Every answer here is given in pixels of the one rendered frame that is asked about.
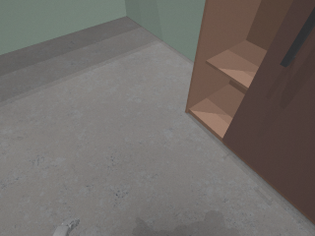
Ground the left robot hand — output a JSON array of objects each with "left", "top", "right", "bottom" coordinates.
[{"left": 52, "top": 218, "right": 80, "bottom": 236}]

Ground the handle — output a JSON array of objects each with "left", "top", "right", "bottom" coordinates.
[{"left": 280, "top": 7, "right": 315, "bottom": 67}]

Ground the wardrobe door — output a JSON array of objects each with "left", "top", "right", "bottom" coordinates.
[{"left": 222, "top": 0, "right": 315, "bottom": 221}]

